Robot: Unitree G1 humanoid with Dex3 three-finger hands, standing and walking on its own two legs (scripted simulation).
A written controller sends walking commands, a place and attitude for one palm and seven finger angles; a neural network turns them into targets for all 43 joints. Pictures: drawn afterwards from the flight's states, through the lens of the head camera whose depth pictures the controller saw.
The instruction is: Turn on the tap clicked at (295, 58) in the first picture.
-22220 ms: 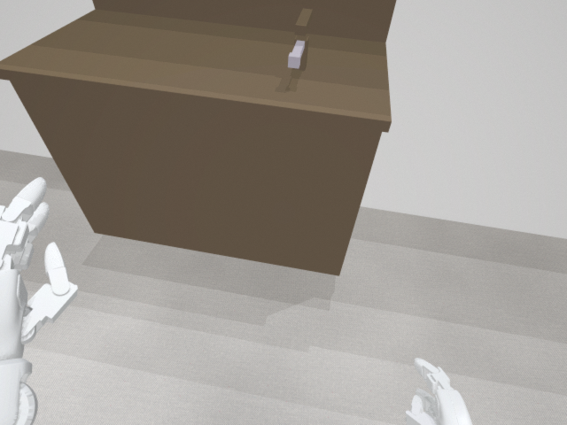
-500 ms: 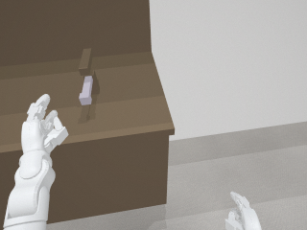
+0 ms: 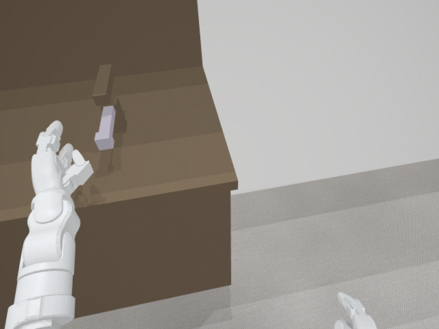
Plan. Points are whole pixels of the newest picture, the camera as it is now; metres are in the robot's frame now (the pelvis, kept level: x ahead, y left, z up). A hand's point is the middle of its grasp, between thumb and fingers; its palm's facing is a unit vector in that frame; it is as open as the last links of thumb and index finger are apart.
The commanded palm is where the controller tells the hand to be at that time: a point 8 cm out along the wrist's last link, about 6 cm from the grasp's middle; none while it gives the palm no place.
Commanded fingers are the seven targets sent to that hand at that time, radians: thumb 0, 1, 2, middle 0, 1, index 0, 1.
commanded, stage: reach beside the lever's end, fingers flat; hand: left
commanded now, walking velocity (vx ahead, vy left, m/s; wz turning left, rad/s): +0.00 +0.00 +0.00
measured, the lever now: (104, 140) +0.43 +0.28 +0.12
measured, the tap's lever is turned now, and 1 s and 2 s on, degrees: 0 1 14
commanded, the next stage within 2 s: push the lever round in 0.78 s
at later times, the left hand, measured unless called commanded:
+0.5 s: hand (97, 148) +0.41 +0.29 +0.11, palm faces +0.50 -0.86 -0.09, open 7.8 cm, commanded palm +0.37 +0.33 +0.12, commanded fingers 0.00 0.90 0.90 -0.15 -0.15 -0.15 -0.15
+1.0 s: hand (85, 152) +0.40 +0.31 +0.11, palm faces +0.49 -0.87 -0.05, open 7.8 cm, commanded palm +0.36 +0.34 +0.12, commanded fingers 0.00 0.90 0.90 -0.15 -0.15 -0.15 -0.15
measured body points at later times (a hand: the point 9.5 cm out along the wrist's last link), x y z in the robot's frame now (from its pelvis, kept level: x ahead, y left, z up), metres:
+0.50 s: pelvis +0.00 +0.00 -0.01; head +0.04 -0.02 +0.44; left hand +0.38 +0.33 +0.12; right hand +0.07 -0.27 -0.14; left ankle -0.01 +0.11 -0.74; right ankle +0.00 -0.07 -0.74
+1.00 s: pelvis +0.00 +0.02 -0.01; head +0.03 +0.02 +0.44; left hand +0.37 +0.36 +0.12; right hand +0.11 -0.23 -0.12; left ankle -0.01 +0.11 -0.74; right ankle +0.00 -0.07 -0.74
